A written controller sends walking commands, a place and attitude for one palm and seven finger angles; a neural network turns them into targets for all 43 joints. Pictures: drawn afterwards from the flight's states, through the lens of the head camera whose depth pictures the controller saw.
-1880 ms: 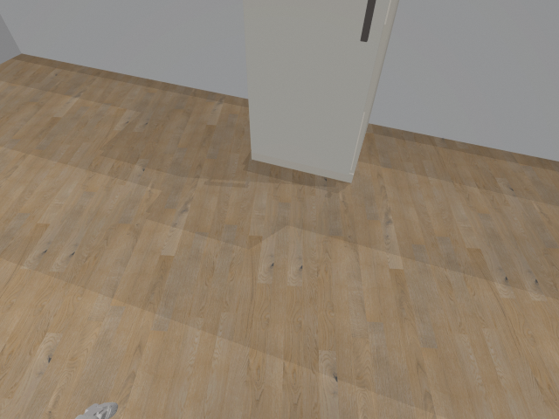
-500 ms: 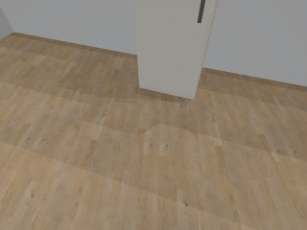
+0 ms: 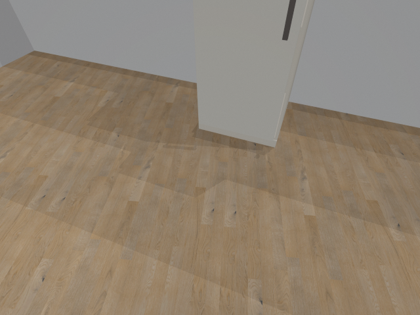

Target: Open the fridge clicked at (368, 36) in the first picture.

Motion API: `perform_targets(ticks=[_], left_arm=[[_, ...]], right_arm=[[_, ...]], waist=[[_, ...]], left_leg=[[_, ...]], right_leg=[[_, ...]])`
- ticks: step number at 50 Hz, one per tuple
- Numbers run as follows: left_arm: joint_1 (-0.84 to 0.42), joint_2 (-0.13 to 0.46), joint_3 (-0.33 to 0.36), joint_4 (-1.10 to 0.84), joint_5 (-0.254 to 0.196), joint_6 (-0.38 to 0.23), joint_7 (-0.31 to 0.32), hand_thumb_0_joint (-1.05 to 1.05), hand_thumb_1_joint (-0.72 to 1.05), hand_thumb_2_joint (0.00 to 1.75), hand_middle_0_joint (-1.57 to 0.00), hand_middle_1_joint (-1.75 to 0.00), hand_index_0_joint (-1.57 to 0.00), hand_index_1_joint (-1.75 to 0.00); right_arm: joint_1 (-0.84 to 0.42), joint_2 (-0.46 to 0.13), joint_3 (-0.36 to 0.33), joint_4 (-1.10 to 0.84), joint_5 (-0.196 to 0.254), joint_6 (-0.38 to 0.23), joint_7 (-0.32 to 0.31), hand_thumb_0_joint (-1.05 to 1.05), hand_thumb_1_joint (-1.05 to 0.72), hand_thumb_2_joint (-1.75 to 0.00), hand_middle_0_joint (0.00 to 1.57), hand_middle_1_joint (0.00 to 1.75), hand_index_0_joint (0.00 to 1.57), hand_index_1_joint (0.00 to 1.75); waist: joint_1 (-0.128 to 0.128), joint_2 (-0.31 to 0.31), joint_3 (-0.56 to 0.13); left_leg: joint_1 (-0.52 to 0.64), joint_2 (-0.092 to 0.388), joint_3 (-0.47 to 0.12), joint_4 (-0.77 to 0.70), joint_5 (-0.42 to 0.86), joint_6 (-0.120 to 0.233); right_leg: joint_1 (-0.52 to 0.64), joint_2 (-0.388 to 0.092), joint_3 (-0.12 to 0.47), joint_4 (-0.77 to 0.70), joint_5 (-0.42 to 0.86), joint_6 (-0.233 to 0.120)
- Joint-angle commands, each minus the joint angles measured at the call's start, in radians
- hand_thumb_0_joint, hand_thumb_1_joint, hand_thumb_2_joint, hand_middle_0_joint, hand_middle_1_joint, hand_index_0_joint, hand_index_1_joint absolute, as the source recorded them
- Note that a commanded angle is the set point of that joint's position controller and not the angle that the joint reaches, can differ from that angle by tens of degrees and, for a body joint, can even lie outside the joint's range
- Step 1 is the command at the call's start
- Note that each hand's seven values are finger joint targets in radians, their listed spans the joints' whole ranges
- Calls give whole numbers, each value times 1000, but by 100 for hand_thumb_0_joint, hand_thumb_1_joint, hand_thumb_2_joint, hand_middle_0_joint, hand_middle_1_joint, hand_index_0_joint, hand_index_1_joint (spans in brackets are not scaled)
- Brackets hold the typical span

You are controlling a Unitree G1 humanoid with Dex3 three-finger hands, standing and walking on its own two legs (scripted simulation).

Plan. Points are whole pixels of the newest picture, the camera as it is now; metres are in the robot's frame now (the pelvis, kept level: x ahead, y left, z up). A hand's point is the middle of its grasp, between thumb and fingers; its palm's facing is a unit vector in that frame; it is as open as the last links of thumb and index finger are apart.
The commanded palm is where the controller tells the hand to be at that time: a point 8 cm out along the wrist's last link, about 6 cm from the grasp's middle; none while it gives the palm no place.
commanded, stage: walk to a spot facing it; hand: right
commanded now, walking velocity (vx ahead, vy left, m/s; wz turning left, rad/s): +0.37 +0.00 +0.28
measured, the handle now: out of the picture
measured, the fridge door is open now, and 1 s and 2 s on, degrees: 0 0 0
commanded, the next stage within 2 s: turn to face it in 1.14 s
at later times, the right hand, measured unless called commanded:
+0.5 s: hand (269, 255) +0.31 -0.13 -0.17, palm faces -0.13 +0.97 -0.22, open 7.3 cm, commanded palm none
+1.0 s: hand (274, 218) +0.42 -0.16 -0.17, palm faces -0.11 +0.98 -0.14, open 7.4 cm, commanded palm none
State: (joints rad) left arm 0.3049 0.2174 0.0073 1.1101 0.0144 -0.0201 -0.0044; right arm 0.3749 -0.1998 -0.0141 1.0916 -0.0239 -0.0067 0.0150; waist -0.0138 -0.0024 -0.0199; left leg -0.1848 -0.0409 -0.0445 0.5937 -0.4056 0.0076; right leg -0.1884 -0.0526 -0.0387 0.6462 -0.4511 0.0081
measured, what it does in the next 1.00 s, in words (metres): walks ahead: left foot, then right foot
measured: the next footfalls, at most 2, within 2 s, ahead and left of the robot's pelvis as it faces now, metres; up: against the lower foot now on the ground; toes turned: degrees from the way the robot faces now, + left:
left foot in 0.38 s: +0.29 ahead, +0.14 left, +0.00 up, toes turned +15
right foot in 0.82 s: +0.46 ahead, -0.08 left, +0.00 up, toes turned -3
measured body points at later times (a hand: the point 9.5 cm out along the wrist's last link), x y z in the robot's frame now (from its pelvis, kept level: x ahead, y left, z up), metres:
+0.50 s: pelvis +0.19 +0.05 -0.01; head +0.22 +0.04 +0.44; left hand +0.07 +0.25 -0.16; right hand +0.32 -0.19 -0.15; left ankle +0.25 +0.13 -0.72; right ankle +0.08 -0.10 -0.62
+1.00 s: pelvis +0.41 +0.02 +0.02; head +0.42 -0.01 +0.47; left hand +0.40 +0.26 -0.12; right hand +0.42 -0.21 -0.15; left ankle +0.36 +0.15 -0.63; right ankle +0.42 -0.07 -0.72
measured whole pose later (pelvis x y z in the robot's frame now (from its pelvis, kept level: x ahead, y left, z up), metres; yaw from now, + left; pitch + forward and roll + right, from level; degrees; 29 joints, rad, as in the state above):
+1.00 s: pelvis +0.41 +0.02 +0.02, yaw +11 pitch -1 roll +1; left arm 0.27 0.15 0.06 1.04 0.02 -0.10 0.02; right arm 0.34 -0.18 -0.07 1.09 -0.03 -0.01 0.02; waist -0.02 0.05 0.03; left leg -0.50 0.08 0.06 1.17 -0.29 0.01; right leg -0.17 -0.07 -0.23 0.47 -0.27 -0.03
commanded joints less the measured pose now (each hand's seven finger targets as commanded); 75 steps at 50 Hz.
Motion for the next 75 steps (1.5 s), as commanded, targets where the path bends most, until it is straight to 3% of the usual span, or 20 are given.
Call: perform_targets(ticks=[1, 3, 4, 6, 13, 16, 18, 19, 20, 26, 35, 39, 41, 42, 49, 59, 63, 65, 71, 75], left_arm=[[48, 88, 27, -53, -4, -53, 21, 0, 90, 90, -20, -30, -20, -30], [367, 180, 57, 61, 15, -69, 38, 0, 90, 90, -20, -30, -20, -30], [416, 130, 36, 90, 16, -62, 49, 0, 90, 90, -20, -30, -20, -30], [352, 86, 33, 58, 19, -65, 52, 0, 90, 90, -20, -30, -20, -30], [220, 78, 29, 46, 6, -78, 53, 0, 90, 90, -20, -30, -20, -30], [183, 119, 46, 46, -2, -71, 50, 0, 90, 90, -20, -30, -20, -30], [175, 60, 44, 32, -16, -70, 30, 0, 90, 90, -20, -30, -20, -30], [229, -18, 38, 9, -24, -70, 29, 0, 90, 90, -20, -30, -20, -30], [160, -2, 40, -28, -22, -60, 25, 0, 90, 90, -20, -30, -20, -30], [182, -42, 45, -24, 15, -2, 8, 0, 90, 90, -20, -30, -20, -30], [-95, -25, 52, -148, 9, -24, -25, 0, 90, 90, -20, -30, -20, -30], [-14, 9, 59, -123, 10, -46, -15, 0, 90, 90, -20, -30, -20, -30], [241, 187, 102, -62, 28, -58, 4, 0, 90, 90, -20, -30, -20, -30], [294, 192, 97, -40, 25, -50, 13, 0, 90, 90, -20, -30, -20, -30], [85, 27, 57, -64, 10, -82, 31, 0, 90, 90, -20, -30, -20, -30], [161, 57, 64, -11, 16, -61, 29, 0, 90, 90, -20, -30, -20, -30], [133, 75, 62, -10, 4, -51, 25, 0, 90, 90, -20, -30, -20, -30], [192, -18, 44, -39, -20, -46, 25, 0, 90, 90, -20, -30, -20, -30], [157, -51, 44, -15, -1, 22, 21, 0, 90, 90, -20, -30, -20, -30], [97, -53, 45, -65, 5, 46, 7, 0, 90, 90, -20, -30, -20, -30]], right_arm=[[16, -187, -58, -40, 5, -30, -21, 0, -90, -90, 20, 30, 20, 30], [-148, -69, -36, -113, 11, -41, -15, 0, -90, -90, 20, 30, 20, 30], [-222, -88, -37, -137, 4, -50, -22, 0, -90, -90, 20, 30, 20, 30], [-261, -67, -38, -139, 2, -43, -5, 0, -90, -90, 20, 30, 20, 30], [-254, 14, -28, -161, 8, -14, 31, 0, -90, -90, 20, 30, 20, 30], [-20, -38, -49, -85, -2, -17, 14, 0, -90, -90, 20, 30, 20, 30], [190, -157, -80, -20, -13, -34, -6, 0, -90, -90, 20, 30, 20, 30], [207, -231, -96, -25, -4, -40, -14, 0, -90, -90, 20, 30, 20, 30], [151, -264, -104, -48, 16, -37, -15, 0, -90, -90, 20, 30, 20, 30], [-129, -114, -53, -103, -5, -55, -34, 0, -90, -90, 20, 30, 20, 30], [-18, -118, -59, -59, -2, -67, -19, 0, -90, -90, 20, 30, 20, 30], [-4, -113, -61, -51, 3, -59, -17, 0, -90, -90, 20, 30, 20, 30], [5, -17, -46, -86, 12, -60, -4, 0, -90, -90, 20, 30, 20, 30], [-67, -44, -45, -118, 1, -65, -9, 0, -90, -90, 20, 30, 20, 30], [-63, 18, -58, -74, -12, -14, 10, 0, -90, -90, 20, 30, 20, 30], [-272, 11, -57, -147, -6, -7, 20, 0, -90, -90, 20, 30, 20, 30], [32, -71, -77, -58, -15, -41, 5, 0, -90, -90, 20, 30, 20, 30], [186, -250, -102, -14, 9, -58, -17, 0, -90, -90, 20, 30, 20, 30], [-183, -82, -46, -101, 2, -52, -45, 0, -90, -90, 20, 30, 20, 30], [-205, -82, -55, -139, 1, -28, -48, 0, -90, -90, 20, 30, 20, 30]], waist=[[53, 69, 96], [171, -353, 93], [166, -256, 171], [131, -47, 222], [5, -157, 207], [-101, -129, 58], [-186, 13, -41], [-140, 199, -127], [-133, 182, -101], [65, 38, 58], [-3, 79, 125], [50, -3, 88], [133, -350, -31], [159, -319, -24], [15, -83, 92], [51, -142, 168], [-100, -55, -29], [-97, 237, -240], [54, 103, 12], [46, 128, 27]], left_leg=[[-76, 182, -230, -61, 341, 153], [-530, -20, 97, 501, 36, 40], [-655, 22, 42, 605, -128, 43], [-685, 103, 34, 644, -87, 49], [-264, 48, 229, 162, 192, 58], [36, -3, 241, 81, 246, 100], [349, 148, 64, -36, 263, 156], [419, 424, -387, -168, 197, 272], [295, 485, -535, -333, -25, 310], [-224, 329, -121, -406, -17, 177], [-86, 296, -55, -413, 29, 168], [-105, 244, 17, -226, 168, 124], [-406, 57, 192, 340, 0, 30], [-513, 43, 116, 548, -161, 28], [-474, 177, 62, 569, 171, -12], [-371, 133, 176, 107, 237, 13], [132, 65, 204, -64, 321, 58], [444, 520, -318, -167, 853, 227], [-99, 404, 85, -297, 599, 118], [-110, 388, 176, -311, 446, 110]], right_leg=[[3, -15, -42, -89, 116, -33], [417, -311, 357, -315, 652, -148], [440, -374, 391, -307, 900, -176], [370, -363, 289, -308, 828, -198], [128, -199, -85, -419, 850, -124], [132, -193, -142, -121, 1086, -94], [-123, -114, -156, 345, 647, -50], [-316, 2, -102, 686, -57, -25], [-376, -20, -3, 809, -88, -49], [-260, -135, 12, 554, 108, -7], [-272, -96, -61, 87, 213, 8], [4, -39, -124, -120, 218, -3], [353, -362, 339, -329, 90, -137], [351, -446, 473, -420, 68, -192], [78, -287, -2, -469, 352, -129], [156, -288, -182, -400, 572, -107], [59, -220, -233, 76, 811, -41], [-306, -11, -117, 629, -172, 14], [-242, -104, 25, 542, 64, 25], [-246, -80, -38, 386, 89, 43]])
